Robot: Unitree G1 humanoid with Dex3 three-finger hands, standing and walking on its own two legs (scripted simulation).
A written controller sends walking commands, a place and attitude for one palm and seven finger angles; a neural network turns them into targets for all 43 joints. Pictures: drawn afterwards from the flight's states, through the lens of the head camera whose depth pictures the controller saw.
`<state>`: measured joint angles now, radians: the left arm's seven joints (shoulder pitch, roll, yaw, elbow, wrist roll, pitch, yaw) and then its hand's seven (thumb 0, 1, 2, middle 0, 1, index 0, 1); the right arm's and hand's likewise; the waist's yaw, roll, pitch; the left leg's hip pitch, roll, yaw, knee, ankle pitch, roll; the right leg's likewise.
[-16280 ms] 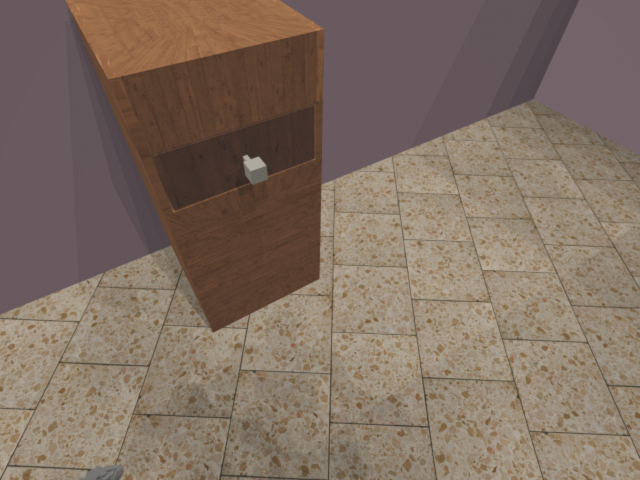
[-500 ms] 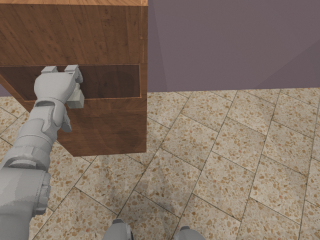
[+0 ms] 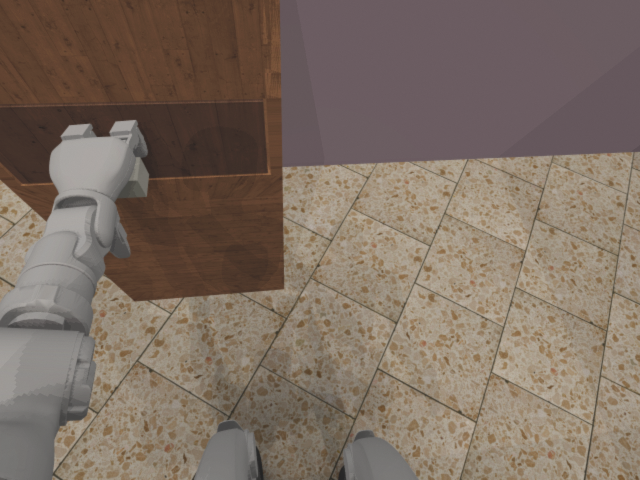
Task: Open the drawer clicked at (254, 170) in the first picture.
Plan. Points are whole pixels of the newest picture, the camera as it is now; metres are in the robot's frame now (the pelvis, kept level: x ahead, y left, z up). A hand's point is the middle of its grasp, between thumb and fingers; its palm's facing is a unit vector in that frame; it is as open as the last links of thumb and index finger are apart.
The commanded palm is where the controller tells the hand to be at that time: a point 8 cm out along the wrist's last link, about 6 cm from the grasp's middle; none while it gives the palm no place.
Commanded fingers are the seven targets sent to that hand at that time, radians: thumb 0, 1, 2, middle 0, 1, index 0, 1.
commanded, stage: lower the fingers behind the handle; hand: left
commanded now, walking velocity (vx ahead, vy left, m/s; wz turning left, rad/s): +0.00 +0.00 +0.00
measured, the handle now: (130, 166) +0.55 +0.23 -0.02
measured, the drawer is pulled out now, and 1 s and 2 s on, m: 0.00 0.00 0.01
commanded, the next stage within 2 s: close the thumb around the handle in 0.82 s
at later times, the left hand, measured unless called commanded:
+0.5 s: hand (125, 196) +0.51 +0.24 -0.04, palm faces -0.06 -0.05 -1.00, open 13.9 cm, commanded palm +0.50 +0.23 +0.02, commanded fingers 0.00 -0.50 0.30 -0.30 -1.20 -0.30 -1.20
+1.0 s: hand (124, 197) +0.51 +0.24 -0.04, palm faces -0.07 -0.05 -1.00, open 13.8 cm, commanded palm +0.50 +0.23 +0.02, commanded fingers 0.00 -0.22 0.42 -0.32 -1.23 -0.32 -1.23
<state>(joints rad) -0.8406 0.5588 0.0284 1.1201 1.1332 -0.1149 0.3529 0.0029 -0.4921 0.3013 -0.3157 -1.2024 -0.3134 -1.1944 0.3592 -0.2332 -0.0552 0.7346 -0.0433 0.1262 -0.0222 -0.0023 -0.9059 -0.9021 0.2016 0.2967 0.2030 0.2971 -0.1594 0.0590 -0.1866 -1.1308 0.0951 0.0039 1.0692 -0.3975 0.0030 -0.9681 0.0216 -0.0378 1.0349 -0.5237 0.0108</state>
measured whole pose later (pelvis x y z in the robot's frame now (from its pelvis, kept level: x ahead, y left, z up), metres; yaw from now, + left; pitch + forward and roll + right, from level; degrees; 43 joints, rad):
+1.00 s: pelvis -0.01 +0.01 -0.03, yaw -1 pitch +29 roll -5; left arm -0.89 0.60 0.05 1.11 1.14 -0.11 0.35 0.00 -0.48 0.31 -0.32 -1.20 -0.31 -1.19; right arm 0.34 -0.24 -0.03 0.71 -0.04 0.12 -0.02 0.00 -0.91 -0.90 0.20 0.30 0.20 0.30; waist -0.18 0.06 -0.18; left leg -1.28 0.10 0.00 1.20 -0.43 0.01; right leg -1.12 0.03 -0.03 1.16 -0.56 0.02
